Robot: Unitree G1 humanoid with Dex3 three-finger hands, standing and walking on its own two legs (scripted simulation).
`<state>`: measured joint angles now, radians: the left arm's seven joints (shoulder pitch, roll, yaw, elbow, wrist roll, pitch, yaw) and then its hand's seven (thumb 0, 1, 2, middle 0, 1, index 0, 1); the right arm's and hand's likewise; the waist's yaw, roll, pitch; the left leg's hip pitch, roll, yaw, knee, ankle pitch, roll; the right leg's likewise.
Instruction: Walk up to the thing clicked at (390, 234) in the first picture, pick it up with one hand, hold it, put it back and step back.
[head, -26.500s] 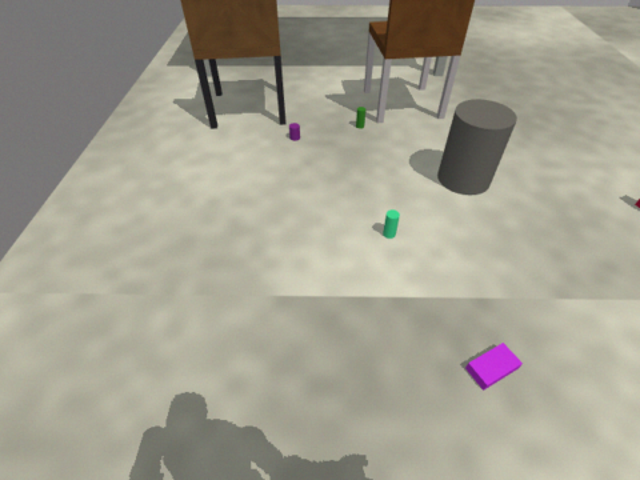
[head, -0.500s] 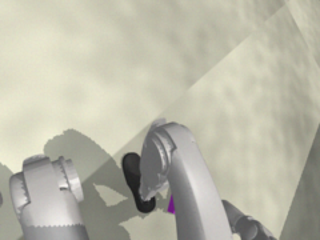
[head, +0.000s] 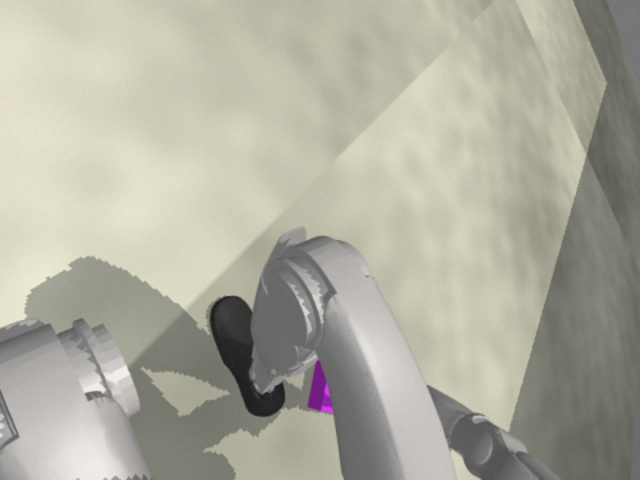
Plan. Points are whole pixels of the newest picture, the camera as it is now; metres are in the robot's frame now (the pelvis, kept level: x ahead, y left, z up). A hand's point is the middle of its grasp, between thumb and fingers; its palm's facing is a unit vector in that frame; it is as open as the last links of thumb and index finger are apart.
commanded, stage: lower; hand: left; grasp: from the side
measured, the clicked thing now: out of the picture +0.49 +0.27 -0.23
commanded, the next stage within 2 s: loosen in 0.26 s
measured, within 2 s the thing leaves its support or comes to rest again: rests again in 0.84 s
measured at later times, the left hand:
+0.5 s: hand out of the picture +0.50 +0.26 -0.19, palm faces +0.35 -0.94 -0.02, open 5.1 cm
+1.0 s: hand out of the picture +0.50 +0.26 -0.18, palm faces +0.35 -0.94 -0.01, open 12.9 cm
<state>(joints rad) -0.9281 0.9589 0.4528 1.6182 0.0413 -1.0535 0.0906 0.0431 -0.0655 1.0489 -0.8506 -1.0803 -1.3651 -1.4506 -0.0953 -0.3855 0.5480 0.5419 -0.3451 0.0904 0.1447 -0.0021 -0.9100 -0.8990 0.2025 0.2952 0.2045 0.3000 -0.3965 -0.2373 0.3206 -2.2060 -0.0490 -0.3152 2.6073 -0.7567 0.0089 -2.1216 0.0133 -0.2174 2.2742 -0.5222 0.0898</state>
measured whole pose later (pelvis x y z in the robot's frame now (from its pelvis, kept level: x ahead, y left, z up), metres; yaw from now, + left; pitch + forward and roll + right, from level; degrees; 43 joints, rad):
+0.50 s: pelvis +0.00 +0.01 +0.00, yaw -1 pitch +18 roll -21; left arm -0.94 1.01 0.43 1.67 0.03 -1.10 0.10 0.03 -0.06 1.03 -0.86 -1.06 -1.34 -1.36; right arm -0.14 -0.39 0.59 0.53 -0.37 0.09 0.13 0.00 -0.91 -0.89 0.20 0.30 0.20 0.30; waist -0.40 -0.26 0.33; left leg -2.20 -0.04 -0.34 2.61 -0.76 0.02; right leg -2.10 0.02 -0.24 2.25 -0.52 0.09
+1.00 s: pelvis +0.00 +0.01 +0.01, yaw -1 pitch +18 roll -21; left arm -0.95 1.01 0.43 1.67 0.03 -1.10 0.10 0.00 -0.36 0.38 -0.60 -0.51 -0.60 -0.52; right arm -0.15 -0.38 0.60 0.52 -0.37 0.11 0.13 0.00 -0.93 -0.90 0.20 0.30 0.21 0.30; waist -0.41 -0.26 0.33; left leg -2.19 -0.04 -0.34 2.60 -0.76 0.03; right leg -2.09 0.02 -0.24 2.24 -0.52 0.09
